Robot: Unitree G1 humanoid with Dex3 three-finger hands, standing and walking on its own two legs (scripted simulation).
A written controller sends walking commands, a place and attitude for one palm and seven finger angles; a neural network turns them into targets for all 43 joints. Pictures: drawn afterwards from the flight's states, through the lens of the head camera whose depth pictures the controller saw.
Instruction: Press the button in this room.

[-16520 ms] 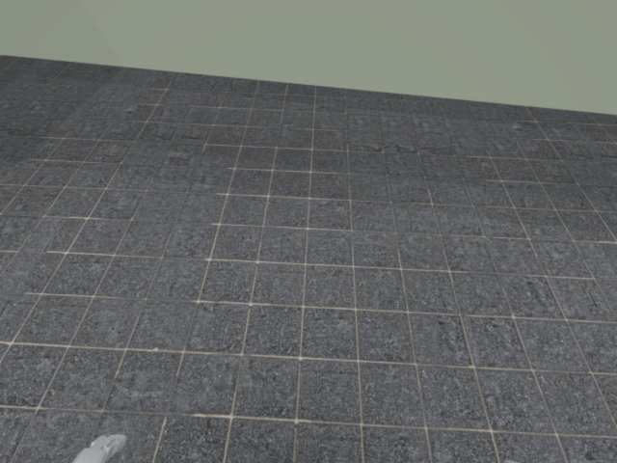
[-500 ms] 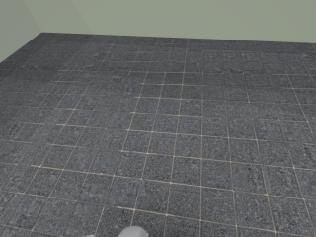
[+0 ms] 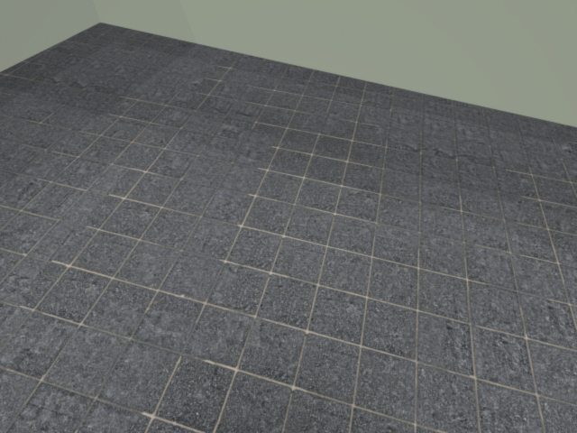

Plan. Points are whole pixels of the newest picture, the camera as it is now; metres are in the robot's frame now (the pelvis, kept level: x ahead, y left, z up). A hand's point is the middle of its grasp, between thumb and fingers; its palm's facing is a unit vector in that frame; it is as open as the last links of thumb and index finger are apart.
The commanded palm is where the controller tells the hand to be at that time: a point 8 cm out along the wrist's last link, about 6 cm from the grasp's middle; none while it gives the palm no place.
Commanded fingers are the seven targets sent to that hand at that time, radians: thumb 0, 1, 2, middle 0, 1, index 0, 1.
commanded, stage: turn or walk to find it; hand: left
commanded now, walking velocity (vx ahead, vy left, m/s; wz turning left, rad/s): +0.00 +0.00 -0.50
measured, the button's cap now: out of the picture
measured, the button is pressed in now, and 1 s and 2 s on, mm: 0 0 0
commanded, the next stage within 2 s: none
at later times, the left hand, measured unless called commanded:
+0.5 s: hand out of the picture +0.07 +0.16 -0.15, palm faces -0.18 -0.95 -0.26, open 7.4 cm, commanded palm none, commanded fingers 0.00 0.90 0.90 -0.20 -0.30 -0.20 -0.30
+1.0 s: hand (177, 428) +0.15 +0.19 -0.16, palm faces -0.46 -0.86 -0.22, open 7.4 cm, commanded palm none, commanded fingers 0.00 0.90 0.90 -0.20 -0.30 -0.20 -0.30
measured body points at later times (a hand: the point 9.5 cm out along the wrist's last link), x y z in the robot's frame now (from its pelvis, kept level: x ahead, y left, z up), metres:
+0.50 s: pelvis -0.02 -0.02 +0.00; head +0.01 -0.05 +0.45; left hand +0.08 +0.21 -0.13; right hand -0.01 -0.31 -0.15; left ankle -0.01 +0.14 -0.67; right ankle -0.01 -0.12 -0.74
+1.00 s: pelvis -0.03 +0.04 +0.01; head +0.01 +0.05 +0.45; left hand +0.17 +0.24 -0.15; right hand -0.11 -0.19 -0.13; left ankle +0.01 +0.13 -0.74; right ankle -0.12 -0.08 -0.66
